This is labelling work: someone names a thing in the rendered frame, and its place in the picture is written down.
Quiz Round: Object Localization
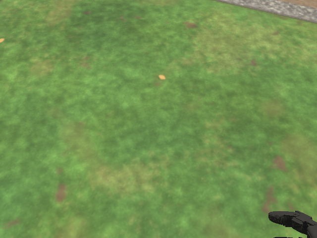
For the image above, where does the right robot hand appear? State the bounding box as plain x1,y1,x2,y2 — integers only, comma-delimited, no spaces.
268,210,317,238

